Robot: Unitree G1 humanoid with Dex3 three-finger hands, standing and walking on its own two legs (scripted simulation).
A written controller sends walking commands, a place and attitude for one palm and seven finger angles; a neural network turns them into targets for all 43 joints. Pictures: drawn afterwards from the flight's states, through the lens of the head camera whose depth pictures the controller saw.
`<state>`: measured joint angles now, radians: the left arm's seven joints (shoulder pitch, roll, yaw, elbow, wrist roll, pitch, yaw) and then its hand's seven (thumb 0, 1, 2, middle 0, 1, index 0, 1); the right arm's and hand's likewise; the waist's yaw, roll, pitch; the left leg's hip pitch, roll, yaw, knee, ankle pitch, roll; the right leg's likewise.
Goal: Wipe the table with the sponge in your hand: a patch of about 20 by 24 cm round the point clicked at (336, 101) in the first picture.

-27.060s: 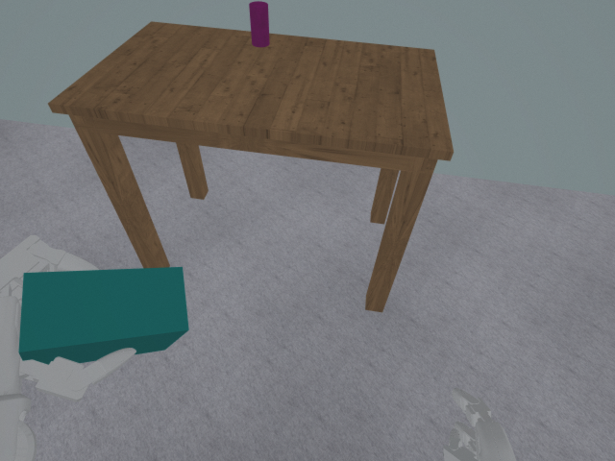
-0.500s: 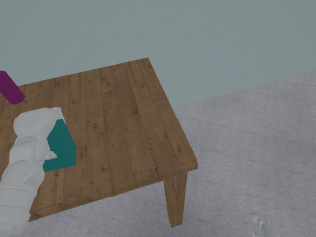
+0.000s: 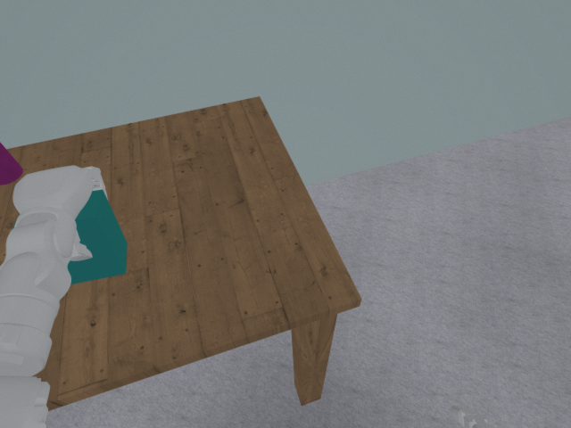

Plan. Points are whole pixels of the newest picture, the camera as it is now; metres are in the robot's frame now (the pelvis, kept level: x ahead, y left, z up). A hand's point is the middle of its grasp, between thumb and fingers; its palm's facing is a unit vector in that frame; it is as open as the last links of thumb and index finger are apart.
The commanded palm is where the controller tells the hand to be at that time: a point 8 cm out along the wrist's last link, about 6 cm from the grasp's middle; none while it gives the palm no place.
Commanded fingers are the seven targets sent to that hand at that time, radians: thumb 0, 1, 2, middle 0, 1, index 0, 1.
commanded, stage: wipe forward along the first lane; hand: left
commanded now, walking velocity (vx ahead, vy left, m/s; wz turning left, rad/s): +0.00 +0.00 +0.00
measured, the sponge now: (83, 248) +0.35 +0.35 +0.03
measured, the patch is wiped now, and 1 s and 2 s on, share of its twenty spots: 0.30 0.50 0.55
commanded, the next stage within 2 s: slide across to the middle lane in 0.34 s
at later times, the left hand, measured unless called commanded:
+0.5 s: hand (78, 199) +0.40 +0.35 +0.09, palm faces -0.12 +0.02 -0.99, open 10.3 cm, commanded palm +0.39 +0.33 +0.12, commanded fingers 0.00 0.10 1.30 -1.20 -1.60 -1.20 -1.60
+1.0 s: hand (115, 185) +0.43 +0.30 +0.09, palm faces -0.08 +0.01 -1.00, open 10.3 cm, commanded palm +0.41 +0.29 +0.14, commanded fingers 0.00 0.10 1.30 -1.20 -1.60 -1.20 -1.60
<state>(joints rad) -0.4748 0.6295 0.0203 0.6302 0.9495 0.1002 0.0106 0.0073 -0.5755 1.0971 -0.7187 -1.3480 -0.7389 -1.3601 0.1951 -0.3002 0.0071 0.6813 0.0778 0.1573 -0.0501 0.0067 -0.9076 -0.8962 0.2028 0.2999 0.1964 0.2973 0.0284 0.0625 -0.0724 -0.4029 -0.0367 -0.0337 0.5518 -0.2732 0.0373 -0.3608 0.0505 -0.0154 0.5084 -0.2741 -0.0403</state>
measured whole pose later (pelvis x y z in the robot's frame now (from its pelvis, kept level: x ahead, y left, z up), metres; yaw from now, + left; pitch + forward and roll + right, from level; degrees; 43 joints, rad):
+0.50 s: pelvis +0.00 +0.01 +0.00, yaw +0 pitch +10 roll -1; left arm -0.67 0.66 -0.01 0.86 1.01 0.04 0.02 0.01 -0.58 1.10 -0.72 -1.35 -0.74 -1.36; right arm 0.24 -0.29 0.00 0.69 0.07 0.18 -0.03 0.00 -0.91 -0.90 0.20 0.30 0.20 0.30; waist 0.00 0.05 -0.09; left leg -0.47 -0.04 -0.03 0.58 -0.28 0.05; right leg -0.42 0.04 -0.02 0.52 -0.28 -0.03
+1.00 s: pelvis +0.02 +0.01 +0.00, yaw +0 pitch +8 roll -1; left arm -0.68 0.55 -0.11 0.82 0.98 0.17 0.07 0.00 -0.56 1.09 -0.70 -1.36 -0.72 -1.38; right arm 0.19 -0.27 0.00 0.71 0.08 0.19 -0.03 0.00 -0.91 -0.90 0.20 0.30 0.20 0.30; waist 0.00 0.06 -0.09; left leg -0.38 -0.05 -0.03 0.51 -0.27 0.05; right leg -0.33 0.04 -0.01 0.46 -0.27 -0.03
